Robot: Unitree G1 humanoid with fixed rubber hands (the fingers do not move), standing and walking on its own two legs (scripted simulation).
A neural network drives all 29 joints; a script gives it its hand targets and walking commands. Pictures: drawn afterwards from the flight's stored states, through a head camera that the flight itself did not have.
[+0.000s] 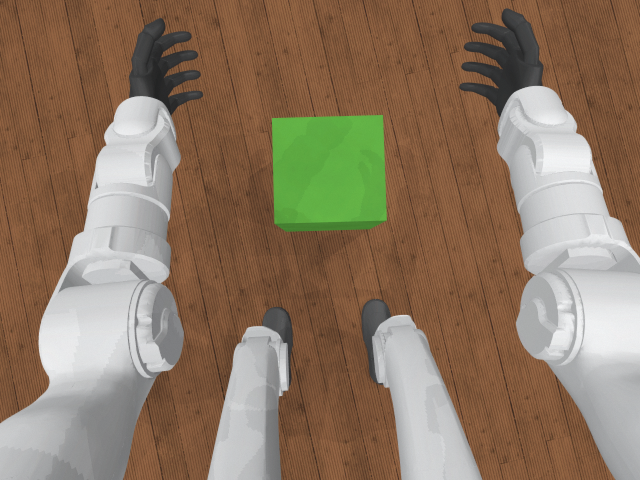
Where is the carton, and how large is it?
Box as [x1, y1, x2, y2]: [272, 115, 386, 231]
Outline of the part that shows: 382,115 272,118 274,223 286,231 370,228 386,220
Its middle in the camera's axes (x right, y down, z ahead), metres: +0.02 -0.12 +0.85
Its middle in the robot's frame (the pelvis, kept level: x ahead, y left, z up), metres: +0.51 -0.02 -0.52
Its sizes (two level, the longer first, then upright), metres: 0.210 0.200 0.250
